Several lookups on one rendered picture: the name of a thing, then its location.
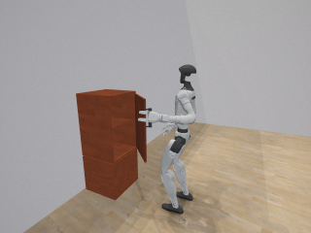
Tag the left robot upper arm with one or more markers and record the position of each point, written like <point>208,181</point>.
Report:
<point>183,98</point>

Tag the handle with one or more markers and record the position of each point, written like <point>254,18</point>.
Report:
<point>149,123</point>

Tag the left robot shin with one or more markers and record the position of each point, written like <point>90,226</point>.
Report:
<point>170,188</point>

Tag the left robot forearm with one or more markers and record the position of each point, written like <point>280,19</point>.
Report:
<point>176,119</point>

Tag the robot left hand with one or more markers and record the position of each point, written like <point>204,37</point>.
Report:
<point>153,116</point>

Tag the robot right hand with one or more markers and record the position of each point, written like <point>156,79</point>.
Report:
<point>170,128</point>

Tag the humanoid robot head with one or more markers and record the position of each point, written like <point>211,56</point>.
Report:
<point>186,70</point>

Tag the cupboard door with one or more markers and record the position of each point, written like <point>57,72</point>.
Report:
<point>140,126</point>

